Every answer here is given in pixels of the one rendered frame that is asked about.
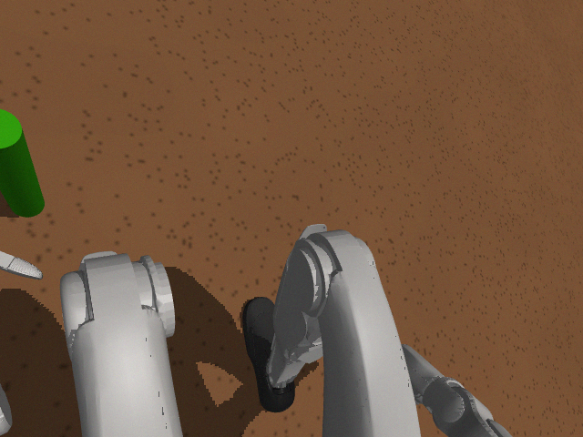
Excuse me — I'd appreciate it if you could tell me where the right robot foot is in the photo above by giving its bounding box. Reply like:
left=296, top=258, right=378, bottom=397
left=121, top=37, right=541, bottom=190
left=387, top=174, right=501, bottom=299
left=242, top=297, right=295, bottom=412

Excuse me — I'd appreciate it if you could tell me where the can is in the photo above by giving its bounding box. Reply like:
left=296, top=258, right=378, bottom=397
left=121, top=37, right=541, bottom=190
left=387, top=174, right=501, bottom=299
left=0, top=109, right=45, bottom=218

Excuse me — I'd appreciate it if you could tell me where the right robot arm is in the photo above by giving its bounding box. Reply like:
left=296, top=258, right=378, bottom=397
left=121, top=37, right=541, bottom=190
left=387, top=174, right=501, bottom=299
left=422, top=377, right=512, bottom=437

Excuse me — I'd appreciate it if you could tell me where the left robot hand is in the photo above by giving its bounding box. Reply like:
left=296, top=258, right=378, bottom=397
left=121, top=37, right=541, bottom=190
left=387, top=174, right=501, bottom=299
left=0, top=251, right=43, bottom=279

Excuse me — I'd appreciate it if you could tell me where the right robot hand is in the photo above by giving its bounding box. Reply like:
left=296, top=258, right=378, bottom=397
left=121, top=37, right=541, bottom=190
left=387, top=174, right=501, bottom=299
left=401, top=344, right=444, bottom=405

